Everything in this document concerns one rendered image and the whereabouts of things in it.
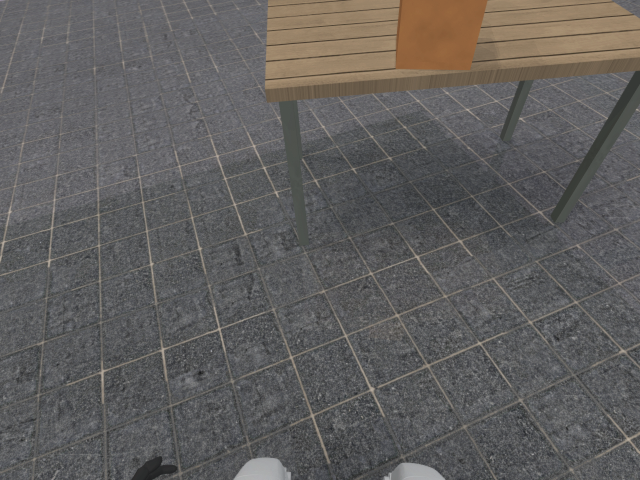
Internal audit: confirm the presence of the robot left hand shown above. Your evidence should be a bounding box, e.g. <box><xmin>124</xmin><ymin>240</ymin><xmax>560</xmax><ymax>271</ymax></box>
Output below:
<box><xmin>131</xmin><ymin>456</ymin><xmax>177</xmax><ymax>480</ymax></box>

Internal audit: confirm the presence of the table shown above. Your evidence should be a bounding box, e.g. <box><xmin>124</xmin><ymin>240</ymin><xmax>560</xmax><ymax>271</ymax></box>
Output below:
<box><xmin>265</xmin><ymin>0</ymin><xmax>640</xmax><ymax>246</ymax></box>

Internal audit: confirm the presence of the left robot thigh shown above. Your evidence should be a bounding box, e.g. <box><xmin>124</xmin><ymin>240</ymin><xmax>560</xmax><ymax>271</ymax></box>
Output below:
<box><xmin>233</xmin><ymin>458</ymin><xmax>291</xmax><ymax>480</ymax></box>

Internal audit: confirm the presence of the carton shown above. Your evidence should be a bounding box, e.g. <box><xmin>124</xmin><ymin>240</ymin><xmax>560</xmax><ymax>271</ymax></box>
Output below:
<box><xmin>396</xmin><ymin>0</ymin><xmax>488</xmax><ymax>70</ymax></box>

